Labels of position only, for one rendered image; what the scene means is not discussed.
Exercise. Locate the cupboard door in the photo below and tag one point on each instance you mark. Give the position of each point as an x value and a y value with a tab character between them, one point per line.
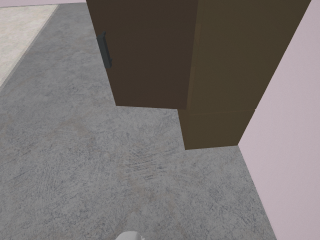
151	46

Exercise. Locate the handle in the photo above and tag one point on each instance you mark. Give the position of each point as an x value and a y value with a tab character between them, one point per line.
101	40

